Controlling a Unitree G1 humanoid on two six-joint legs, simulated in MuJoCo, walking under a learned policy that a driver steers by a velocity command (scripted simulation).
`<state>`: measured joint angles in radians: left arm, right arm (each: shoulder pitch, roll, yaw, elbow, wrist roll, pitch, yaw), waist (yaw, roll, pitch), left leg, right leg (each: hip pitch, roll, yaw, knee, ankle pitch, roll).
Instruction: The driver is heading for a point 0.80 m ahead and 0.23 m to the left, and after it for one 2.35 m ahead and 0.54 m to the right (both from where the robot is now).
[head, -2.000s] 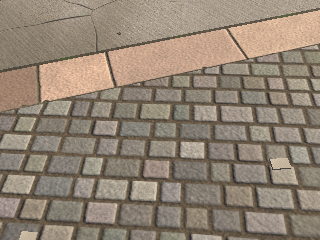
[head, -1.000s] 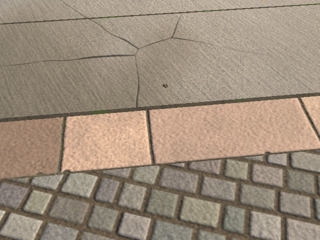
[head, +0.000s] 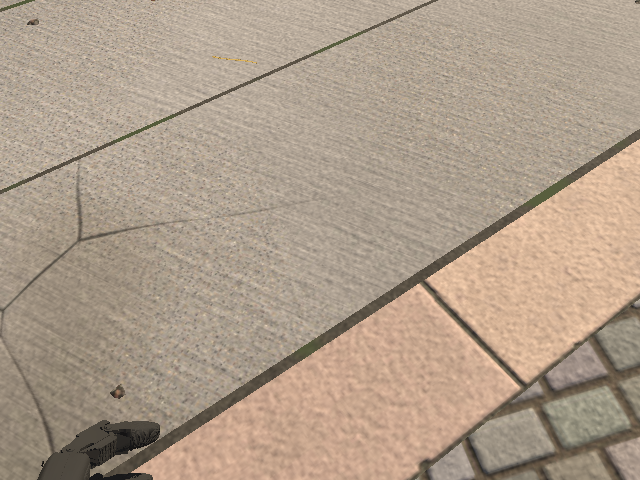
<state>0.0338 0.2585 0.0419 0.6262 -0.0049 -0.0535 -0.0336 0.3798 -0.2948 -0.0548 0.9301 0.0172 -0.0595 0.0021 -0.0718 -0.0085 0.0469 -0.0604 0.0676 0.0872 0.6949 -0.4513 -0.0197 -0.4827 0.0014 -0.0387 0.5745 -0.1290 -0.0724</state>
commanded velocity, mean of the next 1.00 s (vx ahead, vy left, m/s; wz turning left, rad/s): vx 0.50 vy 0.00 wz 0.39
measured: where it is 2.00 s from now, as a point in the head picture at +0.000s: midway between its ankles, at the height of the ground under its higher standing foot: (188, 261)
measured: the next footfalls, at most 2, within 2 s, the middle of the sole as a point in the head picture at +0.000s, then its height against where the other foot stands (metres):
left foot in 0.50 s outside the picture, level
right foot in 0.96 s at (288, 341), level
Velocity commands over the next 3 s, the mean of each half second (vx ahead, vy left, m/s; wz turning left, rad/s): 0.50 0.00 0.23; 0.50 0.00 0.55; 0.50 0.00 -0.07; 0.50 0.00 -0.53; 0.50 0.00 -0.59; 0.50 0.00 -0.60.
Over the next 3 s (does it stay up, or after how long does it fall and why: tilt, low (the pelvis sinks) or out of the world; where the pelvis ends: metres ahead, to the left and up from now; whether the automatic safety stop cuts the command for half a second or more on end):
stays up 1.56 0.18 -0.01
